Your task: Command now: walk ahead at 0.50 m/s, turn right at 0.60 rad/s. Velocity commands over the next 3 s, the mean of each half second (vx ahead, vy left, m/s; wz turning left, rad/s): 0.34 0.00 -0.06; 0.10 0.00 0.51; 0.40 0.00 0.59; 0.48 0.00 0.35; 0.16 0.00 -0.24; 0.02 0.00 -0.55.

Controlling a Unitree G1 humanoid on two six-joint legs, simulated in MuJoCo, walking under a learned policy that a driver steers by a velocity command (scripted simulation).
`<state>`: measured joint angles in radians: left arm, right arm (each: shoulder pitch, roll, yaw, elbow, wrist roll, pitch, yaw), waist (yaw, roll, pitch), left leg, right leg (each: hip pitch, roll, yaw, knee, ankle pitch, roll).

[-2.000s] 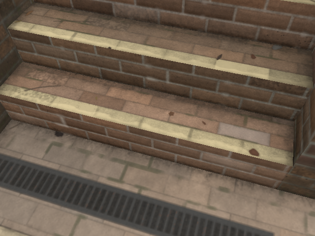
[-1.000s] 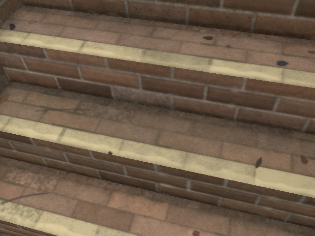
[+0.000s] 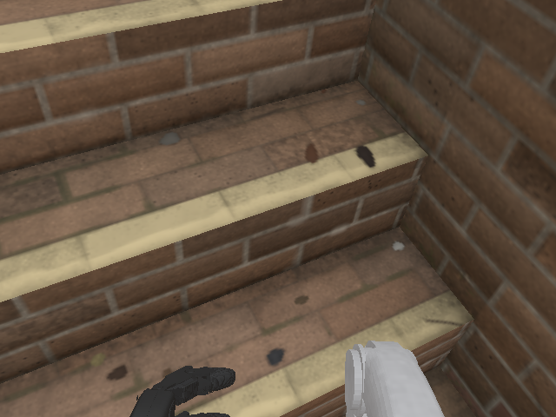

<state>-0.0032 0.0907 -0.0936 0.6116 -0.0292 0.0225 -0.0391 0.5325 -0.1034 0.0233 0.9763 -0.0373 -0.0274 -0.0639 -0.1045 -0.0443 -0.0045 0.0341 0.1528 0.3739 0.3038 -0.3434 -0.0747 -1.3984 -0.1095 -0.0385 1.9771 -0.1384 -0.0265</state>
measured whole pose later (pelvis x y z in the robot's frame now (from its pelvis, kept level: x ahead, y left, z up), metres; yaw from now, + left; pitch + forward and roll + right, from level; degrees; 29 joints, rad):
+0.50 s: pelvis +0.25 -0.03 +0.23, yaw +1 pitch +2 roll +3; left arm 0.35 0.12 -0.08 1.10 0.06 0.03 0.01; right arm -0.07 0.01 0.13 0.72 0.01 -0.01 -0.05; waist 0.00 0.01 -0.08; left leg -1.29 -0.03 0.09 1.91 -0.10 0.09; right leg -0.11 -0.10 -0.30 0.28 -0.16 -0.03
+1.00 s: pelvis +0.39 +0.00 +0.40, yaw +17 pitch +5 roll -5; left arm 0.06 0.13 -0.06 0.63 0.04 -0.04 0.03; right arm 0.36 -0.17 0.00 0.74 -0.01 0.00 -0.05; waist -0.10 -0.01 -0.07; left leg -0.35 -0.14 -0.23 0.66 -0.36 0.12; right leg -0.99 0.01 0.01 1.63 -0.06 0.03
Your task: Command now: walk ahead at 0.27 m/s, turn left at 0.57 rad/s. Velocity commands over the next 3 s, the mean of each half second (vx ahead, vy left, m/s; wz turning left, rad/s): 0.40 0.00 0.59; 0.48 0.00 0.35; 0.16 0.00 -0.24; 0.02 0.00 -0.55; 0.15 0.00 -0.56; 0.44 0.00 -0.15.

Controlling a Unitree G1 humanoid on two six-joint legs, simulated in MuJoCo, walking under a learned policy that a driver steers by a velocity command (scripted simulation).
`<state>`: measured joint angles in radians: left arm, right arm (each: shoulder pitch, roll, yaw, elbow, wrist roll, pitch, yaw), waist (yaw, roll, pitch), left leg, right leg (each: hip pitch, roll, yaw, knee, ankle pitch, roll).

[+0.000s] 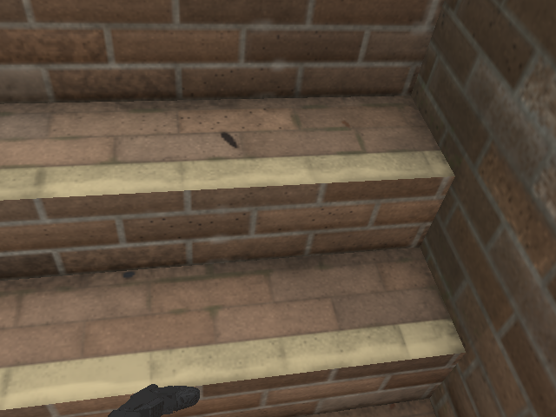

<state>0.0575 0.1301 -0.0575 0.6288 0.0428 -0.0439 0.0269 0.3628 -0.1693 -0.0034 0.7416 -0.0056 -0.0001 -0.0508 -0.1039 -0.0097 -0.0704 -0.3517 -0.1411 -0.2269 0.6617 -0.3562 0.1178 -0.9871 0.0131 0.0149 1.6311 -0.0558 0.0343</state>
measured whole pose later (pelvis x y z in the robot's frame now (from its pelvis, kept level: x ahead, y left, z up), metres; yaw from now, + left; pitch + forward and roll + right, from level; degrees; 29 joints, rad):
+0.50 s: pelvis +0.21 -0.04 +0.16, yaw +16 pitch -2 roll -3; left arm 0.37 0.20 0.08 0.84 0.00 -0.03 0.06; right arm 0.10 -0.29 -0.06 0.56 0.04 0.02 0.00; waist -0.01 0.09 -0.03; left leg -0.97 -0.07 -0.13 2.11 -0.25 0.00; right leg -0.27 -0.14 -0.25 0.90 -0.58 0.02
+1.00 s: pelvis +0.38 +0.15 +0.34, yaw +24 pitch +0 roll +0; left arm 0.04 0.29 0.05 0.61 0.01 -0.05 -0.05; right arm 0.43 -0.18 0.01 0.74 0.00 -0.07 0.00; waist -0.06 -0.06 0.03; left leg -0.59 -0.13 -0.02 1.12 -0.57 0.08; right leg -0.50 0.05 0.03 1.73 -0.44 -0.08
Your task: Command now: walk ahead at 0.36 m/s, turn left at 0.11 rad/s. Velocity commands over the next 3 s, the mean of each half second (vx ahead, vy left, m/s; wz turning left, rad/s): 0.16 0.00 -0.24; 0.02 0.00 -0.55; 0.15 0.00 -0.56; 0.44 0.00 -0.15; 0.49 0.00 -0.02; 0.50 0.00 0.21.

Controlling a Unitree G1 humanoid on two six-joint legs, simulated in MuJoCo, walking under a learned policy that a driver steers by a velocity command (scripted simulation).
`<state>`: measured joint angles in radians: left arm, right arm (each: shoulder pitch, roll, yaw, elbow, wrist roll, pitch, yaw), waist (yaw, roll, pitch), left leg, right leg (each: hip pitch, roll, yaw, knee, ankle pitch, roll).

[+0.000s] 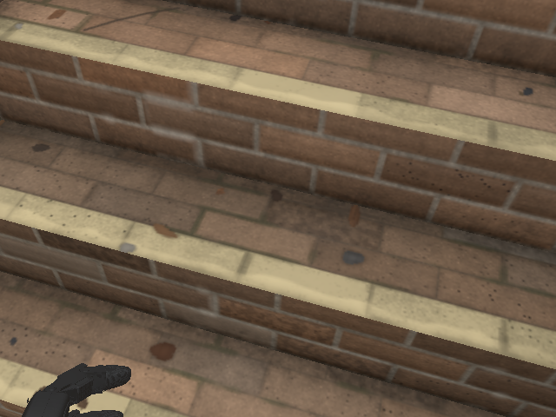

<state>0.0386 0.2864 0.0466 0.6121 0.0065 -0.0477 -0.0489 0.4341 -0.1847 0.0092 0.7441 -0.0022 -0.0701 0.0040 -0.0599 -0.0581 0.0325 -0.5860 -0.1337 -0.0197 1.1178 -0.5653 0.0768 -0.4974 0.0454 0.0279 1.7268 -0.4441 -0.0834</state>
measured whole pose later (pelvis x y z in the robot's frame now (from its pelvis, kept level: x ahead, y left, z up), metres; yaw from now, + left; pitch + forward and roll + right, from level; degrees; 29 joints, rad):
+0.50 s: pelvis +0.14 +0.00 +0.08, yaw -8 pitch -2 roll -3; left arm 0.52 0.30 0.04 0.77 0.05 0.03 0.01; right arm -0.09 -0.27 0.02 0.41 -0.02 -0.10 -0.02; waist 0.13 -0.01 -0.07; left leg -0.55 -0.02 0.00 1.57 -0.33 -0.01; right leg -0.29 0.12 -0.06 0.70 -0.07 -0.13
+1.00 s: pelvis +0.12 +0.07 +0.07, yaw -25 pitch +4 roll +1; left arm 0.12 0.25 -0.01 0.52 0.00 0.03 0.02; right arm 0.20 -0.25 -0.02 0.64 -0.03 0.04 -0.10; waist -0.01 -0.04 -0.01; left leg -0.35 0.02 0.10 0.61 -0.32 0.04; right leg -0.80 0.02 0.08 1.67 -0.36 0.15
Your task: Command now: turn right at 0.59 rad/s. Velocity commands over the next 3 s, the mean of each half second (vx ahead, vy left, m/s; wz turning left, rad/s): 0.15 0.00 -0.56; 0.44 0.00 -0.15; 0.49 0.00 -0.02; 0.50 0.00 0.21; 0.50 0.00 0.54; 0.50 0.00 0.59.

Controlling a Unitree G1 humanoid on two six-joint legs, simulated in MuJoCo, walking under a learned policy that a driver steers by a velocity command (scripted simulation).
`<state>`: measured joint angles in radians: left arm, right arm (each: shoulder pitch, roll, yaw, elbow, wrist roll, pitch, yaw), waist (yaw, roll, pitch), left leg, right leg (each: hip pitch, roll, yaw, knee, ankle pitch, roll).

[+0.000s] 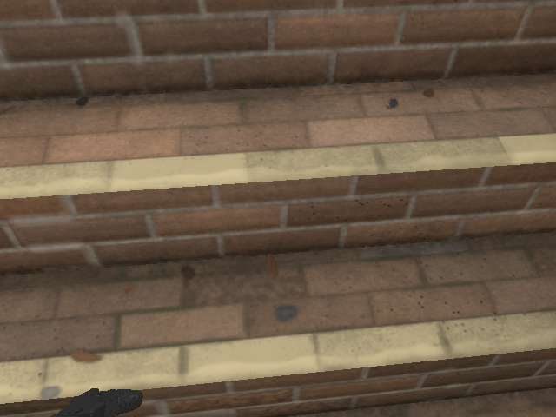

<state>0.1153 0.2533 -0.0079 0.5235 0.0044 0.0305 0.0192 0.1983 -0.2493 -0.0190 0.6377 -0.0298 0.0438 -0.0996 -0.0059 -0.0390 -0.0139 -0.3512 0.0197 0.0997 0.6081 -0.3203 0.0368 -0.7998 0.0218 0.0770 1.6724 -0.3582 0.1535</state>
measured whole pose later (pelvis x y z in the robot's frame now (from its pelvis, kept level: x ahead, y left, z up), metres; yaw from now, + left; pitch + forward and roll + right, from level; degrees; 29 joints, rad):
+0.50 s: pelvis +0.00 -0.04 +0.00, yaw -17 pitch +2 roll +2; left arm 0.38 0.20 -0.01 0.68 0.04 0.00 0.03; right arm 0.21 -0.17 0.05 0.64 -0.03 -0.06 -0.01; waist 0.02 0.05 -0.10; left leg -0.98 -0.01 0.01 2.08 -0.08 -0.02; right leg -0.40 0.06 0.11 0.68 -0.32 -0.08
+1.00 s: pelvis +0.14 +0.07 +0.13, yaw -20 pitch -1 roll -2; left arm 0.19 0.25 0.03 0.74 -0.02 -0.03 -0.03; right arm 0.39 -0.16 0.01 0.86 -0.05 -0.01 -0.02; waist -0.02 -0.05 -0.11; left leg -0.61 0.03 0.04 1.16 -0.54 0.04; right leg -0.75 0.12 0.20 1.70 0.09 -0.11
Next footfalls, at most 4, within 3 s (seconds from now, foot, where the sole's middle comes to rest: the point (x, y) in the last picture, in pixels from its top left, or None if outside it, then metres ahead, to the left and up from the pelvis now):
0.18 right None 0.03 -0.14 -0.76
0.84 left None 0.25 0.13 -0.56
1.70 right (502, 318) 0.51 -0.37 -0.35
2.38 left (390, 138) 0.75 -0.17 -0.15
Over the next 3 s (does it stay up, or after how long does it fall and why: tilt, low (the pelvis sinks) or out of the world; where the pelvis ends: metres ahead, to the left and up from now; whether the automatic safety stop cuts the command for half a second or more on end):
stays up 0.89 -0.22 0.71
